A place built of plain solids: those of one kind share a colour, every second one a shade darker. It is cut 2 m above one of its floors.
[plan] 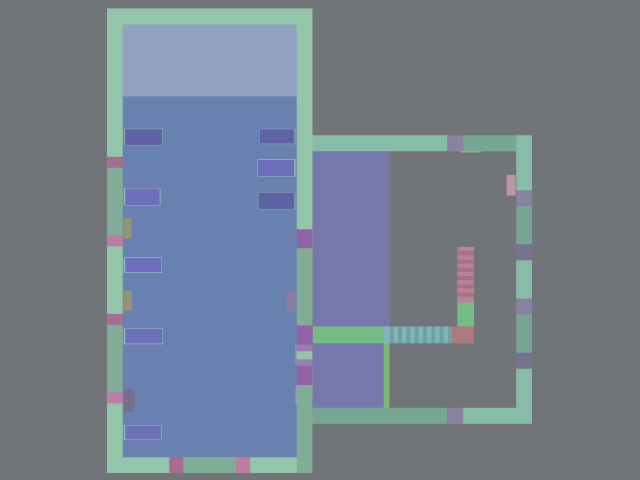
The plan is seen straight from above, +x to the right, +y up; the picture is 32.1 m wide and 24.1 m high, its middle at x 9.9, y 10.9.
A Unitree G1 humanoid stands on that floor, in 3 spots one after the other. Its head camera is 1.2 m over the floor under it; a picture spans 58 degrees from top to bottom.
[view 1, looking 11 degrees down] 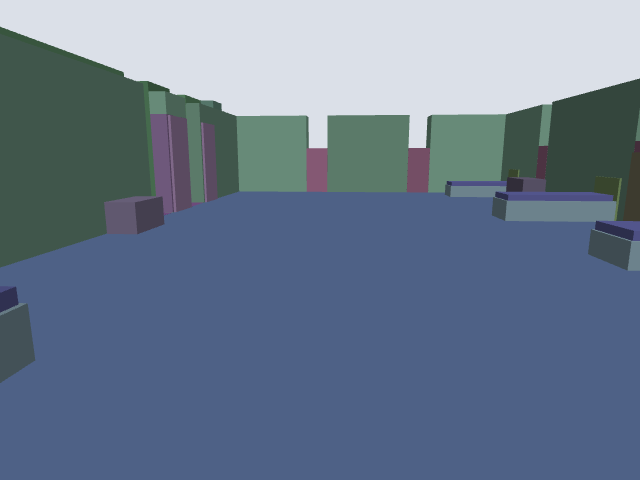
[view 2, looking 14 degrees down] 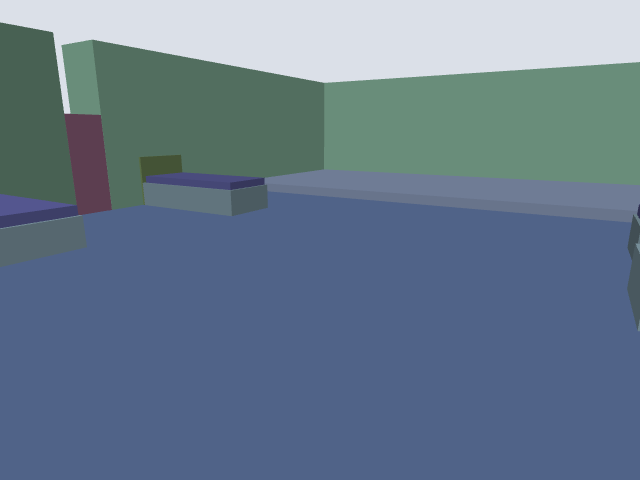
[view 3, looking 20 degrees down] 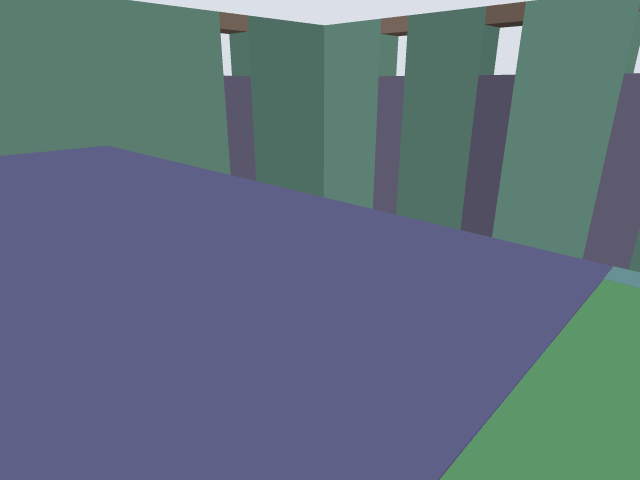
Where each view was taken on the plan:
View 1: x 4.92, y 14.70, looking -86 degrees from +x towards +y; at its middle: floor_dorter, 6.29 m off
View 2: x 6.33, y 10.96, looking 121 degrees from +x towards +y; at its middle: floor_dorter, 4.96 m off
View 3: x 10.00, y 6.11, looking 44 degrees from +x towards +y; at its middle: floor_gallery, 3.51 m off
